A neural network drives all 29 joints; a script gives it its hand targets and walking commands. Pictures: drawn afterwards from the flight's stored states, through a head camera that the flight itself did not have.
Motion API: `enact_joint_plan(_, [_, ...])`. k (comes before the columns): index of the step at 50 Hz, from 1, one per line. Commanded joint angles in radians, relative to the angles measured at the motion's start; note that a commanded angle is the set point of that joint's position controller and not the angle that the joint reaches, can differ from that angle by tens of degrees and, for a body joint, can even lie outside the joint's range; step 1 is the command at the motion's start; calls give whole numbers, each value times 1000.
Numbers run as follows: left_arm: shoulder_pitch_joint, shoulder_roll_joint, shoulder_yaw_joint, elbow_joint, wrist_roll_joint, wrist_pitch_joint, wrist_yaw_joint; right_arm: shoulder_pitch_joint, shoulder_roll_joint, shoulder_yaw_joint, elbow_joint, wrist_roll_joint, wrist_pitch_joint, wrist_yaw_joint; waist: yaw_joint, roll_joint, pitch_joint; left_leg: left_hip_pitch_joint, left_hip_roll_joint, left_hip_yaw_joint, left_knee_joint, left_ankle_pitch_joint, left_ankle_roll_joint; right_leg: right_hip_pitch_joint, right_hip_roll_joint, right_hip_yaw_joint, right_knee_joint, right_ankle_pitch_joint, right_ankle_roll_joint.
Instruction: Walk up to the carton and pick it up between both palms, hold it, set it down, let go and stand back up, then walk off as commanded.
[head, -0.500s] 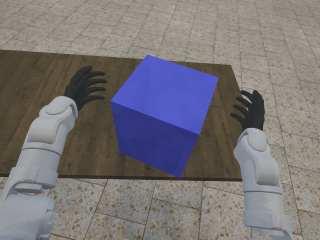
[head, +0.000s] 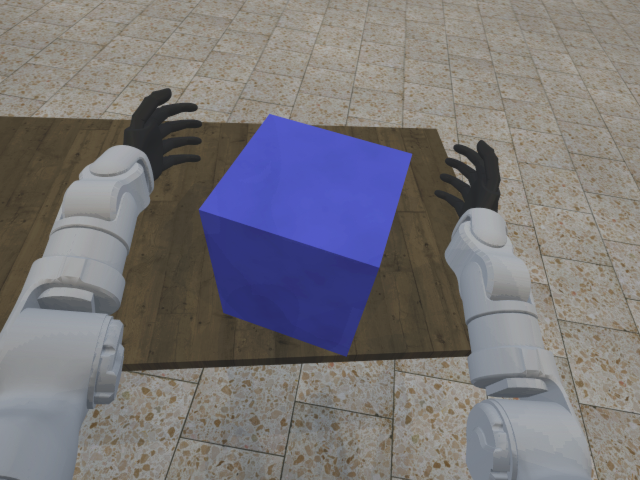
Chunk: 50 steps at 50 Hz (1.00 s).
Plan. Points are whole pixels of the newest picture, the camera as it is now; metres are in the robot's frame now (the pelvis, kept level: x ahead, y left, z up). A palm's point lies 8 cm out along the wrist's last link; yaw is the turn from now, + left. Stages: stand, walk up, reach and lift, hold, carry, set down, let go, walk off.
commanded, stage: reach and lift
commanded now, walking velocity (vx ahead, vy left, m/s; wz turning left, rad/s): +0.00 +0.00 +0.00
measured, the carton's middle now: (309, 240) +0.44 -0.02 +0.01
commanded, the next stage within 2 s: none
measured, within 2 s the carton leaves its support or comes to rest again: neither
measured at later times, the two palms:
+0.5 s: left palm (149, 160) +0.47 +0.18 +0.14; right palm (461, 212) +0.38 -0.20 +0.12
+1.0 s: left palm (191, 196) +0.49 +0.15 +0.06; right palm (444, 225) +0.41 -0.21 +0.07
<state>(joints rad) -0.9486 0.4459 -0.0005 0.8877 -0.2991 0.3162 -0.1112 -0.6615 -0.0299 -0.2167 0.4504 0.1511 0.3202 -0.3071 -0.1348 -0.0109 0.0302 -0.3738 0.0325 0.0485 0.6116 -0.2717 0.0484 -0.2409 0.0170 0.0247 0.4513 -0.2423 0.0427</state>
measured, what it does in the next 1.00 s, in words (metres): stands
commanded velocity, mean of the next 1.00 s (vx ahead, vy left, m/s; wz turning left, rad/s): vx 0.00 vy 0.00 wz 0.00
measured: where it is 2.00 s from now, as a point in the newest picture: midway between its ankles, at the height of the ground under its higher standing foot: outside the picture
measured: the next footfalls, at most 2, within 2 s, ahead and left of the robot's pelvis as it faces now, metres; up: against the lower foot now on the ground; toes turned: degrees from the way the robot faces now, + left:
none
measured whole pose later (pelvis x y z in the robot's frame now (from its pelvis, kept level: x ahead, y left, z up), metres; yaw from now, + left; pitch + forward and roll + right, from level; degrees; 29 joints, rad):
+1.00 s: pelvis +0.02 +0.00 +0.00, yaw -1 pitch +11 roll -3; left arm -0.99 0.35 -0.05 1.37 -0.22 -0.18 -0.08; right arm -0.82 -0.02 -0.17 1.07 0.14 -0.18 -0.28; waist -0.17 -0.01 -0.04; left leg -0.52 0.03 0.05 0.61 -0.27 0.05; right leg -0.39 0.02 0.02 0.46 -0.25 0.04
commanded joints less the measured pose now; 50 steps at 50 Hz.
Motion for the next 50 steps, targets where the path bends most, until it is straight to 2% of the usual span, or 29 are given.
enact_joint_plan(1, [-659, 193, -104, -63, -10, -118, 16, -621, -207, 2, 70, -22, -67, 12, -151, 175, -663, 420, 17, -74, -155, 327, -80, -92, 13, -61, -96, 383, -58])
enact_joint_plan(3, [-710, 186, -99, -32, -7, -144, 18, -664, -206, 20, 124, -24, -87, 13, -143, 176, -676, 438, 20, -74, -135, 391, -86, -116, 13, -66, -96, 413, -57])
enact_joint_plan(4, [-702, 163, -124, 9, -6, -149, 21, -671, -206, 17, 165, -18, -94, 10, -155, 190, -687, 452, 22, -82, -130, 401, -96, -137, 18, -73, -96, 399, -58])
enact_joint_plan(5, [-734, 174, -108, -31, 11, -166, 29, -683, -201, 10, 160, -24, -112, 13, -140, 228, -730, 487, 26, -75, -119, 445, -107, -153, 17, -70, -104, 411, -66])
enact_joint_plan(7, [-740, 152, -142, 97, 1, -177, 26, -728, -191, 12, 230, -31, -117, 7, -168, 174, -688, 447, 27, -82, -123, 386, -95, -174, 17, -81, -112, 382, -62])
enact_joint_plan(9, [-740, 125, -151, 189, -1, -191, 20, -741, -183, 19, 264, -30, -125, 3, -162, 160, -656, 423, 16, -79, -138, 326, -78, -168, 18, -80, -127, 359, -62])
enact_joint_plan(11, [-741, 118, -157, 184, 18, -211, 21, -727, -195, 10, 305, -34, -145, -3, -178, 175, -626, 440, 17, -80, -125, 374, -87, -168, 24, -89, -113, 387, -62])
enact_joint_plan(13, [-727, 107, -140, 285, 13, -230, 13, -719, -168, 36, 354, -38, -159, 0, -152, 139, -585, 398, 16, -68, -132, 338, -83, -175, 26, -92, -123, 330, -63])
enact_joint_plan(14, [-716, 97, -164, 319, 27, -236, 9, -713, -183, 18, 413, -33, -162, -2, -170, 164, -557, 410, 17, -82, -137, 328, -80, -191, 26, -87, -128, 333, -65])
enact_joint_plan(15, [-715, 78, -157, 293, 23, -256, 10, -703, -150, 45, 399, -29, -174, 4, -153, 156, -578, 408, 12, -72, -135, 328, -76, -195, 24, -90, -131, 320, -70])
enact_joint_plan(16, [-699, 47, -175, 286, 26, -270, 7, -676, -157, 41, 429, -39, -191, -1, -179, 174, -549, 422, 16, -83, -133, 345, -91, -202, 32, -101, -125, 318, -72])
enact_joint_plan(19, [-667, 47, -167, 339, 27, -309, 6, -670, -155, 35, 447, -37, -235, 12, -145, 178, -545, 412, 19, -84, -117, 359, -99, -237, 36, -107, -115, 268, -76])
enact_joint_plan(22, [-656, 13, -193, 355, 5, -365, 12, -667, -129, 32, 452, -46, -286, 12, -166, 176, -590, 383, 20, -88, -97, 353, -101, -280, 36, -115, -107, 265, -75])
enact_joint_plan(25, [-640, 8, -186, 341, 6, -411, 13, -611, -96, 58, 467, -37, -331, 20, -143, 189, -612, 377, 18, -91, -70, 395, -102, -300, 33, -104, -92, 276, -73])
enact_joint_plan(26, [-631, -18, -200, 337, 14, -416, 14, -604, -108, 55, 492, -45, -342, 22, -158, 189, -582, 386, 13, -97, -72, 411, -105, -297, 35, -110, -93, 283, -72])
enact_joint_plan(28, [-618, -7, -178, 369, 28, -443, 15, -580, -87, 48, 557, -55, -347, 29, -145, 169, -565, 321, 15, -92, -84, 322, -92, -319, 34, -103, -85, 214, -68])
enact_joint_plan(30, [-617, -7, -185, 353, 35, -468, 24, -566, -88, 28, 603, -67, -355, 33, -156, 197, -551, 280, 17, -97, -91, 268, -92, -332, 36, -104, -64, 172, -65])
enact_joint_plan(34, [-588, -8, -192, 393, 33, -496, 32, -567, -91, 18, 617, -94, -385, 34, -163, 165, -524, 193, 15, -98, -90, 175, -85, -337, 35, -101, -40, 154, -56])
enact_joint_plan(35, [-565, -21, -194, 423, 29, -504, 30, -582, -68, 41, 598, -79, -392, 43, -135, 147, -541, 162, 8, -89, -81, 172, -74, -344, 32, -102, -34, 160, -55])
enact_joint_plan(38, [-603, -41, -217, 327, 24, -550, 45, -578, -63, 17, 561, -101, -447, 39, -156, 203, -639, 180, 8, -104, -48, 237, -92, -368, 32, -108, 0, 191, -56])
enact_joint_plan(39, [-599, -29, -166, 353, 53, -552, 49, -573, -43, 31, 590, -102, -456, 42, -119, 174, -658, 162, 4, -92, -34, 246, -90, -357, 33, -104, -6, 191, -54])
enact_joint_plan(40, [-606, -38, -184, 347, 43, -561, 52, -599, -54, 12, 567, -100, -468, 41, -132, 196, -694, 161, 6, -89, -24, 267, -95, -383, 36, -109, 5, 206, -57])
enact_joint_plan(41, [-594, -47, -168, 366, 55, -562, 53, -581, -41, 28, 586, -101, -471, 42, -115, 187, -709, 173, 9, -93, -9, 306, -94, -382, 32, -104, 4, 228, -60])
enact_joint_plan(42, [-592, -60, -162, 374, 65, -562, 45, -540, -30, 40, 628, -90, -475, 39, -135, 182, -715, 186, 1, -82, -5, 315, -91, -355, 33, -101, -2, 251, -52])
enact_joint_plan(43, [-570, -61, -152, 374, 70, -566, 43, -530, -15, 47, 611, -88, -487, 37, -111, 180, -735, 190, 5, -83, -1, 352, -90, -343, 32, -101, 6, 275, -48])
enact_joint_plan(44, [-576, -72, -144, 350, 87, -565, 40, -514, -19, 46, 624, -76, -501, 34, -124, 200, -766, 232, 3, -83, 13, 410, -101, -350, 33, -102, -4, 310, -53])
enact_joint_plan(46, [-541, -69, -124, 292, 125, -571, 44, -480, -25, 30, 620, -73, -535, 28, -109, 251, -820, 298, 7, -92, 33, 532, -125, -369, 43, -103, -11, 347, -53])
enact_joint_plan(49, [-498, -81, -56, 248, 176, -568, 43, -434, 21, 68, 603, -57, -589, 21, -58, 219, -881, 337, 6, -84, 72, 687, -133, -340, 48, -94, -17, 472, -47])
enact_joint_plan(50, [-482, -93, -42, 221, 190, -573, 44, -422, 32, 73, 610, -47, -600, 23, -61, 228, -909, 338, -2, -78, 80, 704, -130, -332, 44, -88, -10, 524, -46])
